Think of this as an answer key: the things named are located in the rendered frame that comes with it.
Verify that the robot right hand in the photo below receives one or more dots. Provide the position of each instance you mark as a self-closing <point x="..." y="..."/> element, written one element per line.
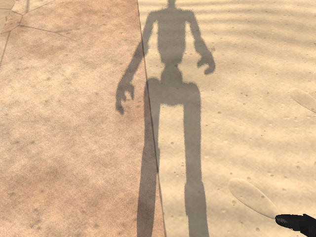
<point x="303" y="223"/>

